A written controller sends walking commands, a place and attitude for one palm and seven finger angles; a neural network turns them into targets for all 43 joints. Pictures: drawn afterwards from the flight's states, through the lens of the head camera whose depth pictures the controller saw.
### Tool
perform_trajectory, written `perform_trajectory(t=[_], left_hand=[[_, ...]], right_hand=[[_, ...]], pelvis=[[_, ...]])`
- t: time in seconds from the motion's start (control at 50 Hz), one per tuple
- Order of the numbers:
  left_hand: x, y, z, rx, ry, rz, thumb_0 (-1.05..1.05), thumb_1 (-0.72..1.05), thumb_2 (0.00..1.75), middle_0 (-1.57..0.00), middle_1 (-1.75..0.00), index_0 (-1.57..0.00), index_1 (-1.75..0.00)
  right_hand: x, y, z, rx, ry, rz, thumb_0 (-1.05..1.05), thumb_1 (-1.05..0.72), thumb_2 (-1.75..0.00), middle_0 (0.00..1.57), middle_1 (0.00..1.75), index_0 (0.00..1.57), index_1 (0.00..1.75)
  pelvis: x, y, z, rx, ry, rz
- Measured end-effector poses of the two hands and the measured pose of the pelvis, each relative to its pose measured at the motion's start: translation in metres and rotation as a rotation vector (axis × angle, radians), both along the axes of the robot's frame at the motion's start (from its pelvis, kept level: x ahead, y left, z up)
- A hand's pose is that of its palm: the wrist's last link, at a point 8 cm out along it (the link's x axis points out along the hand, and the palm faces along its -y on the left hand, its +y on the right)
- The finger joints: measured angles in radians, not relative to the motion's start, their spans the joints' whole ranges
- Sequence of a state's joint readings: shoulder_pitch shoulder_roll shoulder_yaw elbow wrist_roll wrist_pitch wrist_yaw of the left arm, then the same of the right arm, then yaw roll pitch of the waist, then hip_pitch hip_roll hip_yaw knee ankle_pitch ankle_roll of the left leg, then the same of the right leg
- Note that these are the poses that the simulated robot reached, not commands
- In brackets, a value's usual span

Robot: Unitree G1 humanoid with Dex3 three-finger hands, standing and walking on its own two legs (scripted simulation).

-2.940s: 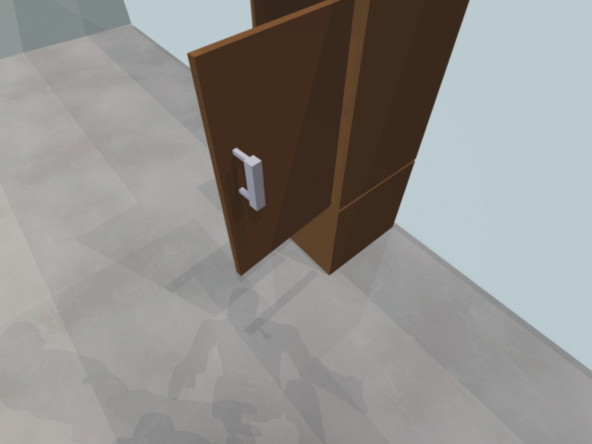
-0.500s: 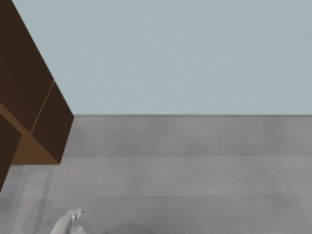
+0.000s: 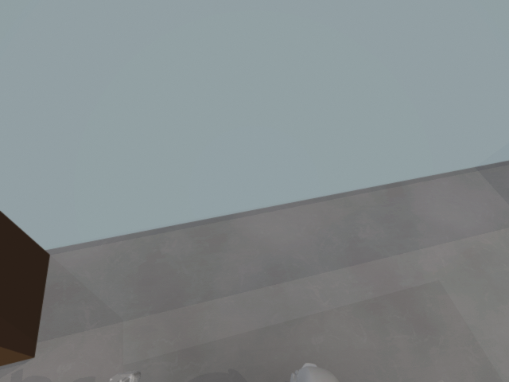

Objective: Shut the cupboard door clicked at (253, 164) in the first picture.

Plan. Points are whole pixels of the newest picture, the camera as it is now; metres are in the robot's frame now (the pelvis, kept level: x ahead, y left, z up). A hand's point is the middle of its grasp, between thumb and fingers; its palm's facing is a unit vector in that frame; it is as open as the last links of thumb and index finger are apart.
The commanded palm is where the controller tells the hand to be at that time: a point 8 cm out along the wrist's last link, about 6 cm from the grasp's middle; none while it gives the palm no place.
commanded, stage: walk to a spot facing it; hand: left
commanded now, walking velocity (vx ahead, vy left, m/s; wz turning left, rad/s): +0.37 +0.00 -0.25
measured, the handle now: out of the picture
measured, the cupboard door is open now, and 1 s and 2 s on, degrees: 95 95 95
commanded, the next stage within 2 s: turn to face it in 0.70 s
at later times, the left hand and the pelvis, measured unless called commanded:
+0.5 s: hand (187, 304) +0.28 +0.15 -0.18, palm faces -0.07 -0.98 -0.18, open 7.3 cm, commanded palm none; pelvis +0.22 -0.04 -0.01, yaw -5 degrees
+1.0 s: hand (221, 243) +0.43 +0.10 -0.20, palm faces +0.04 -0.98 -0.20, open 7.3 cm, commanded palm none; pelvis +0.43 -0.09 -0.02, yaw -1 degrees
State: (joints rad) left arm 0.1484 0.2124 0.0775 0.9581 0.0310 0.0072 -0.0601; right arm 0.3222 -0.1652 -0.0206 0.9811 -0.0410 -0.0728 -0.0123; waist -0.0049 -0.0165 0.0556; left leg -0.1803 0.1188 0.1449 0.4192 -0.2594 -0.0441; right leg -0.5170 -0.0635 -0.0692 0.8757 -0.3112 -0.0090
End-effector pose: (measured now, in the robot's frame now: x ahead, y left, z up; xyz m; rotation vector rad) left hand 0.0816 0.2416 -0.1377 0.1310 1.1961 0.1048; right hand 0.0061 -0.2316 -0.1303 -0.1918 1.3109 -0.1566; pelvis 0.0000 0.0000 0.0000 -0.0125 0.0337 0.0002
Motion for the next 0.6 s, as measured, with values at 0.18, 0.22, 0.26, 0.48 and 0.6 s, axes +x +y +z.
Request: perform_trajectory(t=[0.18, 0.22, 0.26, 0.48, 0.6], left_hand=[[0.111, -0.034, -0.006, 0.047, -0.098, -0.056, 0.01, 0.91, 0.90, -0.20, -0.30, -0.20, -0.30], [0.112, -0.039, -0.007, 0.040, -0.054, -0.051, 0.00, 0.91, 0.90, -0.20, -0.30, -0.20, -0.30], [0.112, -0.043, -0.009, 0.026, -0.003, -0.044, 0.00, 0.92, 0.90, -0.20, -0.30, -0.20, -0.30], [0.179, -0.037, -0.020, 0.023, 0.138, -0.058, 0.01, 0.92, 0.90, -0.20, -0.30, -0.20, -0.30], [0.278, -0.073, -0.004, 0.028, -0.016, -0.096, 0.01, 0.92, 0.90, -0.19, -0.30, -0.20, -0.30]], right_hand=[[0.010, -0.041, -0.026, 0.011, 0.198, -0.122, 0.00, -0.91, -0.90, 0.20, 0.29, 0.20, 0.30], [0.041, -0.045, -0.019, -0.001, 0.155, -0.127, 0.01, -0.91, -0.90, 0.20, 0.29, 0.20, 0.30], [0.077, -0.046, -0.010, -0.008, 0.090, -0.125, 0.01, -0.91, -0.90, 0.20, 0.29, 0.20, 0.30], [0.198, -0.026, -0.012, 0.020, -0.066, -0.125, 0.00, -0.91, -0.90, 0.20, 0.29, 0.20, 0.30], [0.199, -0.037, -0.027, 0.095, 0.106, -0.163, 0.00, -0.91, -0.90, 0.20, 0.29, 0.20, 0.30]], pelvis=[[0.077, -0.029, -0.020, 0.009, -0.033, -0.026], [0.093, -0.031, -0.014, 0.004, -0.028, -0.032], [0.111, -0.032, -0.008, 0.006, -0.021, -0.042], [0.211, -0.035, -0.012, 0.025, -0.014, -0.094], [0.265, -0.063, -0.013, 0.032, -0.023, -0.092]])
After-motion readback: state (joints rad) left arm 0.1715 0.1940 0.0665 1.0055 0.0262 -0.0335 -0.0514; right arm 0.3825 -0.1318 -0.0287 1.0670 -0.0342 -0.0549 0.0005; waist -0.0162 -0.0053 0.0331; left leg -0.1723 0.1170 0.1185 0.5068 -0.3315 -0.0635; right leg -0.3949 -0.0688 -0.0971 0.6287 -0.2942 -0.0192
